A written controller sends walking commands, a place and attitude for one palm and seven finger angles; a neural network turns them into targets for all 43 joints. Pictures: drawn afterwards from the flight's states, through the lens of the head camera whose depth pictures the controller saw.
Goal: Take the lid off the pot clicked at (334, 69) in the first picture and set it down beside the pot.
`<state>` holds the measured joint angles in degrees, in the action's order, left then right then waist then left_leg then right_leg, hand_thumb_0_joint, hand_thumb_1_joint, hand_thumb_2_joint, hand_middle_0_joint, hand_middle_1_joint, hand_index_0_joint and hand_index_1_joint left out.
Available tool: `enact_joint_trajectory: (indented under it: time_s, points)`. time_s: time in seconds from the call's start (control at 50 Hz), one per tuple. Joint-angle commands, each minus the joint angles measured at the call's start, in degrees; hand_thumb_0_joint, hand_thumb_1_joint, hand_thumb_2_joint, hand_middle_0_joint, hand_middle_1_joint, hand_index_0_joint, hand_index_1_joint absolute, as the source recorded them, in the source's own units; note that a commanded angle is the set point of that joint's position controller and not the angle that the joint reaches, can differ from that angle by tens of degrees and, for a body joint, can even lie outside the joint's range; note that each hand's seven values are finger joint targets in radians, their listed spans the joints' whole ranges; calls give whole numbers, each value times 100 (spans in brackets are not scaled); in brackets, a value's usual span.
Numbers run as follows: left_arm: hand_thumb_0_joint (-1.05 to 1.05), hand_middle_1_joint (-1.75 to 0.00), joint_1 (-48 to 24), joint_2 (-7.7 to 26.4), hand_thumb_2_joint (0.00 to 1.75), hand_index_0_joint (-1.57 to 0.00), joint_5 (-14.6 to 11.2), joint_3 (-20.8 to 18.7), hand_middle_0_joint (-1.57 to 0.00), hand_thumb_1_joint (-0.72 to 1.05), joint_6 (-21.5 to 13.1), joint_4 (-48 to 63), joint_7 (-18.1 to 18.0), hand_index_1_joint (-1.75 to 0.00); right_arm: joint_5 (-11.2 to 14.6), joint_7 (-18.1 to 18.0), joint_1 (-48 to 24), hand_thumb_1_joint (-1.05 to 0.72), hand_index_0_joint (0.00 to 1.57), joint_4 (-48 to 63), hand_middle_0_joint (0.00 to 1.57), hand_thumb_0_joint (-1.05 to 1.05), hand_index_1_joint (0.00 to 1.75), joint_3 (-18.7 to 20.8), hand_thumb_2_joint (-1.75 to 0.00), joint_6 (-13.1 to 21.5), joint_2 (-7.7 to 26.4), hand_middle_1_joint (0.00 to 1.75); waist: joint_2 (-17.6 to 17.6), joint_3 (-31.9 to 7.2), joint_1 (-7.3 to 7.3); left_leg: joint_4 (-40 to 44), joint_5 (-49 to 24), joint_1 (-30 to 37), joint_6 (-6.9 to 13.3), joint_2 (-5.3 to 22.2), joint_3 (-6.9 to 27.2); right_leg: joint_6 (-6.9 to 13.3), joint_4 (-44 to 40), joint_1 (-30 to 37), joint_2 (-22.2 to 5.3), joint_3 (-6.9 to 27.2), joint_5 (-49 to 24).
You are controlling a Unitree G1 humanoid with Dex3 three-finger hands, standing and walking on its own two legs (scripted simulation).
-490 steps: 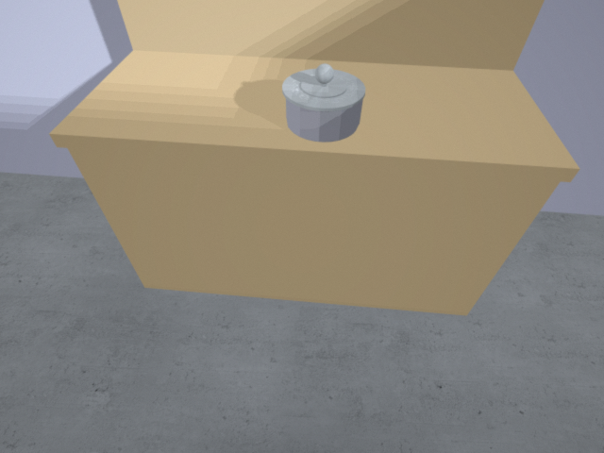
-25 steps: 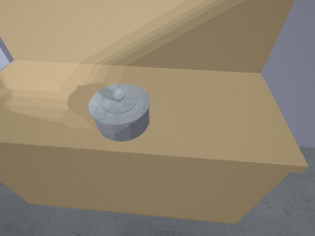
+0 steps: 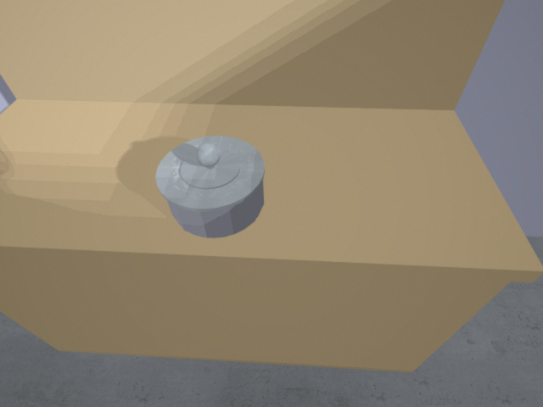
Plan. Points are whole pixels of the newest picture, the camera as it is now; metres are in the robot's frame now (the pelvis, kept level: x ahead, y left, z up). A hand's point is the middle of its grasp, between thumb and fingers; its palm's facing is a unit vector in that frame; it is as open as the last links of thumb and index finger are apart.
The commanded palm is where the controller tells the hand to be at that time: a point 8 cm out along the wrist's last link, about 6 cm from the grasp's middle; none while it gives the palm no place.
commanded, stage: look again from close up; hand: left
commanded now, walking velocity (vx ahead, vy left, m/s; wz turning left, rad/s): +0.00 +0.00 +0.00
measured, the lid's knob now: (208, 155) +0.51 +0.14 +0.10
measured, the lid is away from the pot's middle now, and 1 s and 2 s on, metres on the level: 0.00 0.00 0.00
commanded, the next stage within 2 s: lift the closed hand beside the body in 0.86 s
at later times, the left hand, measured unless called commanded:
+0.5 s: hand out of the picture +0.03 +0.19 -0.17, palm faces +0.01 -0.98 -0.20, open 7.3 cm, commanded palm none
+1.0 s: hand out of the picture +0.02 +0.18 -0.17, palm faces +0.04 -0.98 -0.20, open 7.3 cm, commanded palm +0.10 +0.23 -0.06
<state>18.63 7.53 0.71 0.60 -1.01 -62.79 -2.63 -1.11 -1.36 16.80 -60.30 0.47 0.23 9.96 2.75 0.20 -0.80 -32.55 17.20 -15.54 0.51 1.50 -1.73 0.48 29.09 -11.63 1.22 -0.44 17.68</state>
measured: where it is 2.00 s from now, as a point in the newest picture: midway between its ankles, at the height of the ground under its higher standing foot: outside the picture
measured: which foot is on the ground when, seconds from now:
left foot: down 0.00-1.00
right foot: down 0.00-1.00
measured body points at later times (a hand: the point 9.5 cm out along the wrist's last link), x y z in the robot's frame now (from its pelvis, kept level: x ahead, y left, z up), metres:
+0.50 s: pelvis +0.02 +0.02 +0.00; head +0.04 +0.02 +0.45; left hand +0.03 +0.24 -0.16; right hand +0.02 -0.21 -0.16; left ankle +0.00 +0.11 -0.73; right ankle -0.02 -0.12 -0.73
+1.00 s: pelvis +0.01 +0.01 +0.00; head +0.03 +0.01 +0.45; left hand +0.02 +0.23 -0.15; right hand +0.04 -0.23 -0.15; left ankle +0.00 +0.11 -0.73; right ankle -0.02 -0.12 -0.73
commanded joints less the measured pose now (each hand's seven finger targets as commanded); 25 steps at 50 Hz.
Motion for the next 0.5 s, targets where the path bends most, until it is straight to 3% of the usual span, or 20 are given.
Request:
enact_joint_trajectory:
  time_s: [0.0,0.06,0.24,0.42,0.48]
  points:
    - [0,-30,233,608,90,-20,16,-121,-20,90,-33,379,-6,-30,25,3,265,-90,20,369,20,0,30,49,-90,162,478,30,-78,388,87,949,-379,-187,222,520,811,244,-272,-367,-400,328,63]
    - [0,-30,278,608,90,-20,11,-104,-20,90,-34,375,-23,-30,44,-13,306,-90,20,318,20,0,30,27,-90,209,471,30,-384,365,130,866,-1034,-65,242,474,708,226,-237,-234,-465,391,-420]
    - [0,-30,154,746,90,-20,-8,-129,-20,90,52,466,-24,-30,48,-44,330,-90,20,201,20,0,30,20,-90,211,487,30,-223,365,129,940,-1399,196,251,441,688,158,-175,-209,-507,325,-611]
    - [0,-30,141,794,90,-20,-15,-135,-20,90,50,439,-24,-30,65,-70,251,-90,20,133,20,0,30,39,-90,209,486,30,-142,125,94,807,-1867,611,214,410,556,138,-249,-111,-604,379,-1120]
    - [0,-30,175,810,90,-20,-17,-132,-20,90,27,393,-18,-30,73,-78,214,-90,20,111,20,0,30,49,-90,202,470,30,-281,69,96,748,-1955,725,205,419,494,149,-323,-52,-638,394,-1410]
